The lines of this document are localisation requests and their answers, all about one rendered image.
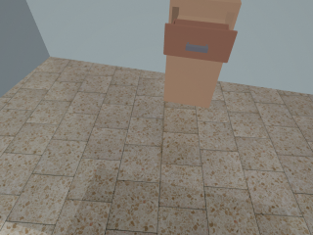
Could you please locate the drawer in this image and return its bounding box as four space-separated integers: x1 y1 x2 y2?
163 19 238 64

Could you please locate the handle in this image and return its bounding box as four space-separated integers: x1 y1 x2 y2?
185 42 208 53

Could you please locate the cabinet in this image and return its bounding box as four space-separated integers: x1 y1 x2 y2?
163 0 242 108

